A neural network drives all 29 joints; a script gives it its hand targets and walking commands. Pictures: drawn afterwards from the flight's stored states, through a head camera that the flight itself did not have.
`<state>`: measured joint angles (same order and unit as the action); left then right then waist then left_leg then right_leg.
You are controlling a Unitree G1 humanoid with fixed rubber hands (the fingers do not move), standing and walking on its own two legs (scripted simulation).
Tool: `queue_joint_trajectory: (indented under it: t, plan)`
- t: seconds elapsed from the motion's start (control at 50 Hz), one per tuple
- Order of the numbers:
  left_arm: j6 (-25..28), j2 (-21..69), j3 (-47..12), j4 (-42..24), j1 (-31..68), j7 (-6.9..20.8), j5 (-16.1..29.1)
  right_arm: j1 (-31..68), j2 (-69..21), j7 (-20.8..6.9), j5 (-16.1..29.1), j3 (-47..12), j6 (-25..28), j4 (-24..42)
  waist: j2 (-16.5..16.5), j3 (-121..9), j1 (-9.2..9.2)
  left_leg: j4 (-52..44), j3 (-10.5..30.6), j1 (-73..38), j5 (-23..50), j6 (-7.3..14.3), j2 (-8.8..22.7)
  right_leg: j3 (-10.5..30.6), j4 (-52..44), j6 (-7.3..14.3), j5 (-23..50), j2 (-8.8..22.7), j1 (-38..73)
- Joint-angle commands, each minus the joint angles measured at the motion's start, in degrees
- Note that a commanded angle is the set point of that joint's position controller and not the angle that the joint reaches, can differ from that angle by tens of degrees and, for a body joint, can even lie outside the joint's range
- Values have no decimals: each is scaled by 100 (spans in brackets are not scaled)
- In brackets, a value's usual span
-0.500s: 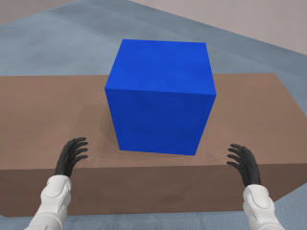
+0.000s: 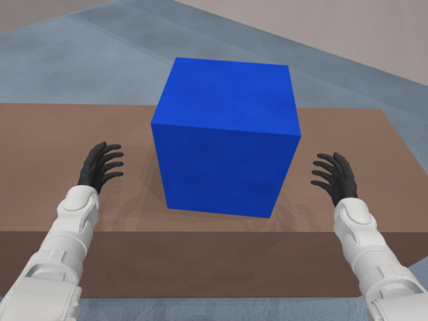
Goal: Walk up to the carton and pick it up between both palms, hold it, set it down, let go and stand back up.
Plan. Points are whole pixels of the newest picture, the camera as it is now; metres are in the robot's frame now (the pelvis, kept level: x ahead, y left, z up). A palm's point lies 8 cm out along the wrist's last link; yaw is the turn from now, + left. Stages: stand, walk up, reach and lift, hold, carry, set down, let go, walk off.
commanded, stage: reach and lift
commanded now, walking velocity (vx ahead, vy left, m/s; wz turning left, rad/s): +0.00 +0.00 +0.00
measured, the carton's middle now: (224, 140) +0.54 +0.00 +0.01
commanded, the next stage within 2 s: none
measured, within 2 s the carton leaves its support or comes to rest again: neither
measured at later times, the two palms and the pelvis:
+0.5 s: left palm (100, 136) +0.43 +0.24 +0.12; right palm (350, 152) +0.41 -0.23 +0.12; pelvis +0.01 +0.00 +0.01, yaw -1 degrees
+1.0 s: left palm (100, 96) +0.48 +0.24 +0.18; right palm (357, 109) +0.46 -0.24 +0.18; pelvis +0.01 +0.01 +0.01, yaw -1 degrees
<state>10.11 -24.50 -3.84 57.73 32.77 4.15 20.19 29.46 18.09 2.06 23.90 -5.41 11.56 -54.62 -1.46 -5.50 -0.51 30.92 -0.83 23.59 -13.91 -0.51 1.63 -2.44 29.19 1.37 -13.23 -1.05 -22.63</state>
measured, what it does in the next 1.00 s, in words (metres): stands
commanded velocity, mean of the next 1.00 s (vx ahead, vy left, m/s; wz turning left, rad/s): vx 0.00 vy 0.00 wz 0.00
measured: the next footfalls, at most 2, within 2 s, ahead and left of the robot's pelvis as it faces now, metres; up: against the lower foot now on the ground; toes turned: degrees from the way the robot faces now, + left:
none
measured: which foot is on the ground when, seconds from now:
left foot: down 0.00-1.00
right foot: down 0.00-1.00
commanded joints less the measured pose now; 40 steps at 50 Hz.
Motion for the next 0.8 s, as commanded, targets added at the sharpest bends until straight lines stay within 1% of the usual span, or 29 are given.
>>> queue_joint_trajectory:
  t: [0.0,0.02,0.04,0.08,0.1,0.12,0.14,0.16,0.18,0.22,0.24,0.26,0.28,0.38,0.52,0.66,0.78]
  plan:
    - [19,-919,170,-747,2143,-66,-32,1872,829,15,-44,297,-48,624,482,-2145,-61,-245,9,-1326,1271,-44,-146,103,-521,-91,664,-21,349]
    - [-18,-910,173,-683,2164,-64,-23,1920,810,12,-56,290,-99,639,456,-2121,-57,-284,19,-1343,1294,-33,-139,97,-556,-101,708,-28,357]
    - [-80,-809,162,-514,1990,-43,-75,1812,780,17,-40,255,-164,483,454,-2034,-43,-297,32,-1382,1432,-39,-143,117,-589,-83,826,-21,435]
    - [-177,-870,218,-573,2179,-11,-124,1920,888,54,-9,261,-226,428,472,-2011,-86,-324,41,-1495,1614,-72,-144,93,-639,-106,1009,-53,529]
    - [-254,-848,188,-550,2247,0,-138,1986,934,61,-7,263,-245,413,559,-2023,-89,-316,52,-1551,1691,-93,-136,61,-661,-101,1056,-69,515]
    - [-297,-930,224,-625,2404,-3,-142,2110,953,70,13,245,-287,447,516,-2100,-55,-310,35,-1528,1666,-85,-145,89,-647,-112,1051,-77,588]
    - [-357,-892,224,-594,2339,-20,-177,2152,999,72,-3,283,-312,496,518,-2205,-33,-326,20,-1560,1725,-104,-151,68,-662,-112,1098,-92,620]
    - [-415,-917,230,-635,2611,-35,-159,2384,1070,75,4,310,-344,543,487,-2183,-35,-357,38,-1553,1702,-112,-136,36,-699,-101,1090,-107,603]
    - [-464,-927,245,-578,2609,-37,-143,2468,1102,74,-46,346,-371,563,417,-2166,-35,-394,35,-1507,1619,-101,-140,14,-696,-111,1011,-121,635]
    - [-531,-995,236,-750,2883,-85,-92,2701,1164,84,-62,408,-410,807,380,-2486,-37,-388,39,-1550,1607,-60,-135,-5,-678,-134,1041,-125,656]
    - [-560,-907,262,-635,2788,-43,-76,2710,1127,74,147,22,-590,779,-72,-2256,60,-415,-41,-1648,1669,44,-179,104,-804,-297,1204,-37,898]
    - [-609,-1022,298,-725,2870,-16,-81,2679,1138,106,248,107,-643,862,-12,-2361,21,-500,-54,-1479,1658,59,-223,152,-782,-353,1354,0,1017]
    - [-667,-995,282,-676,2969,-11,-98,2788,1190,118,229,64,-683,870,-28,-2388,39,-542,-61,-1487,1662,69,-216,143,-764,-358,1427,-16,1067]
    - [-837,-978,244,-557,3301,-30,-144,3082,1313,105,314,32,-863,629,151,-2381,61,-572,-53,-1629,1702,24,-180,125,-864,-281,1347,-48,865]
    - [-1104,-1031,222,-598,3725,-66,-190,3554,1556,51,466,-35,-1032,366,326,-2645,60,-504,-49,-1866,2162,-73,-155,80,-923,-248,1736,-120,787]
    - [-1415,-1121,155,-706,4195,-116,-123,4093,1779,-1,529,-8,-1233,279,377,-3031,28,-442,-27,-1972,2490,-125,-140,32,-938,-242,2114,-171,737]
    - [-1673,-1214,63,-604,4638,-152,-28,4586,1913,-39,559,2,-1447,157,344,-3335,-2,-410,9,-1915,2614,-128,-134,9,-908,-249,2384,-178,731]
